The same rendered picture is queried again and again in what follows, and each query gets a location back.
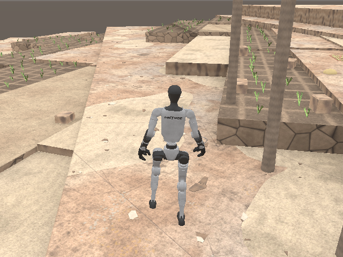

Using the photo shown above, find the robot right hand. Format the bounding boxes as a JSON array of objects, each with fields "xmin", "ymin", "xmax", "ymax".
[{"xmin": 193, "ymin": 147, "xmax": 206, "ymax": 157}]

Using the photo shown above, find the robot left forearm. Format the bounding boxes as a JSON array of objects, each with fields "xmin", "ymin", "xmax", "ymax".
[{"xmin": 140, "ymin": 129, "xmax": 151, "ymax": 150}]

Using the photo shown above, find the robot left hand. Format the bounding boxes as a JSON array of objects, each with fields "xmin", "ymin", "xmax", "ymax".
[{"xmin": 138, "ymin": 148, "xmax": 151, "ymax": 161}]

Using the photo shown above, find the right robot upper arm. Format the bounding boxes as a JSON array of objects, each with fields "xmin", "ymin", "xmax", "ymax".
[{"xmin": 185, "ymin": 109, "xmax": 199, "ymax": 138}]

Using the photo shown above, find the right robot thigh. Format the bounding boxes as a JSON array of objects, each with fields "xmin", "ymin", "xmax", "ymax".
[{"xmin": 177, "ymin": 150, "xmax": 189, "ymax": 192}]

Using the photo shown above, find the left robot upper arm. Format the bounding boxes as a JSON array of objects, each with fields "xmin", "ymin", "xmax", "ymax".
[{"xmin": 146, "ymin": 108, "xmax": 162, "ymax": 138}]

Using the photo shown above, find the robot right forearm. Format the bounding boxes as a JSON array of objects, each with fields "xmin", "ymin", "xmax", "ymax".
[{"xmin": 194, "ymin": 130, "xmax": 205, "ymax": 149}]

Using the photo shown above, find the humanoid robot head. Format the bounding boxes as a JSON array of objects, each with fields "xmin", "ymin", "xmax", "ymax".
[{"xmin": 165, "ymin": 85, "xmax": 183, "ymax": 111}]

